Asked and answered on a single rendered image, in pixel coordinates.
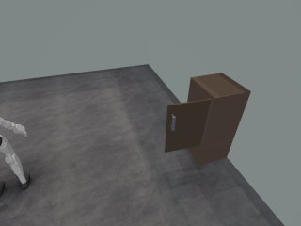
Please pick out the robot right hand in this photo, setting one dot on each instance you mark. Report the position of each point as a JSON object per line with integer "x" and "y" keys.
{"x": 20, "y": 130}

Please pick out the right robot forearm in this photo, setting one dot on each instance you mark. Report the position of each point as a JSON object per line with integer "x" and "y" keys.
{"x": 7, "y": 124}

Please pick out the cupboard door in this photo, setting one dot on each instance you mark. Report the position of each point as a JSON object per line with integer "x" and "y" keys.
{"x": 190, "y": 123}

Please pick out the right robot foot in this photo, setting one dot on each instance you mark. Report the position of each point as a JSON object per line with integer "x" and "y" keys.
{"x": 25, "y": 185}

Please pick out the handle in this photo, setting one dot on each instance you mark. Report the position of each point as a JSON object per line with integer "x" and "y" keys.
{"x": 173, "y": 123}

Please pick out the right robot thigh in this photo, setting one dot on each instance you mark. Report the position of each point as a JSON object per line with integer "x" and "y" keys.
{"x": 6, "y": 149}

